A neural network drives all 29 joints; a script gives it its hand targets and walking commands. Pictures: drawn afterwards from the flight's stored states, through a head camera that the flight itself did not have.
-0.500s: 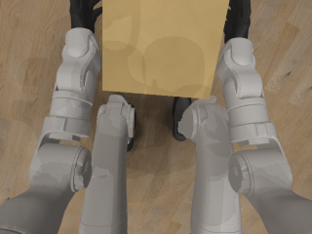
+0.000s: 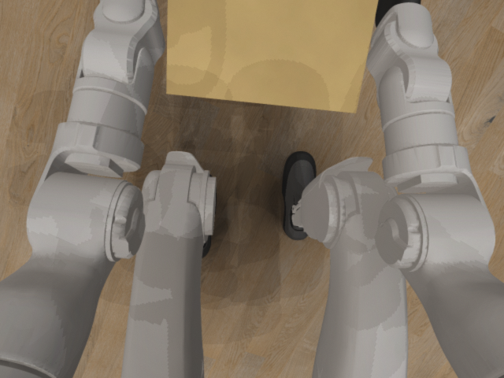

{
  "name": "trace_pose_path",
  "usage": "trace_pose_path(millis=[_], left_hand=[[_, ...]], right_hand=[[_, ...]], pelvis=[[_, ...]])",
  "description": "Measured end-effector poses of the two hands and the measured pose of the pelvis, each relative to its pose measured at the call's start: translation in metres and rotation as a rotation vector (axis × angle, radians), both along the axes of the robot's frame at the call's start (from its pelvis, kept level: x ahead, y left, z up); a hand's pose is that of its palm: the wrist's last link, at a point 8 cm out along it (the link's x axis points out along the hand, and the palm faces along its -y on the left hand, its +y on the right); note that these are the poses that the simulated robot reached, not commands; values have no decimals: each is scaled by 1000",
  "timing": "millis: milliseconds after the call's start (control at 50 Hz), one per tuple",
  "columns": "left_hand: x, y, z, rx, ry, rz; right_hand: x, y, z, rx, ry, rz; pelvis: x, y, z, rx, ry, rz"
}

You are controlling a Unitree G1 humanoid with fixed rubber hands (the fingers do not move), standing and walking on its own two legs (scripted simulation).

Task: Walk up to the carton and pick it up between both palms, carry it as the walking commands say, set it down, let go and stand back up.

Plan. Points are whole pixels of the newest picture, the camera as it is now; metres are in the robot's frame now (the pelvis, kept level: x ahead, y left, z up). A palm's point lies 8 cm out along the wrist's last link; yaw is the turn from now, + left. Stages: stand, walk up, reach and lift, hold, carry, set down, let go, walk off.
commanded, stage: set down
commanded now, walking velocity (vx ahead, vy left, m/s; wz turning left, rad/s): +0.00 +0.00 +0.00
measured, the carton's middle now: (262, 18) +0.51 +0.00 -0.23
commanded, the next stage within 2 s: none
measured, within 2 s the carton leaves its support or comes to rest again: neither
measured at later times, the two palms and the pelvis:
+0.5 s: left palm out of the picture +0.55 +0.16 -0.22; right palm out of the picture +0.57 -0.13 -0.18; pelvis +0.01 +0.01 -0.05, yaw +1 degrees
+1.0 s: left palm out of the picture +0.56 +0.15 -0.24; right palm out of the picture +0.58 -0.15 -0.21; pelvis +0.03 +0.01 -0.06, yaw +1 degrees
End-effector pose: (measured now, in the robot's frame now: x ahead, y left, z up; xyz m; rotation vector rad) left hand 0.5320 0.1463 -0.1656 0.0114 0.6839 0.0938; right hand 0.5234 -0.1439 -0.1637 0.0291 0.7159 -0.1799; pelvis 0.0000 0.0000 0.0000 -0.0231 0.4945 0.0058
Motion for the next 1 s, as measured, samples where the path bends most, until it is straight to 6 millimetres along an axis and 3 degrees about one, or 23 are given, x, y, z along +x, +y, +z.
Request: trace_pose_path(millis=[280,460,700,1000], left_hand=[[8,3,-50,-43,36,14],[17,11,-57,-50,29,25],[29,6,-71,-44,45,19],[32,-1,-71,-14,47,-6]], right_hand=[[34,6,-16,-40,7,35],[48,14,-19,-45,-9,58],[57,6,-38,-19,19,63],[54,-2,-44,-4,33,50]], pelvis=[[7,10,-42,-50,13,40],[13,12,-52,-60,48,51],[23,9,-58,-54,147,46],[26,6,-63,-35,173,41]])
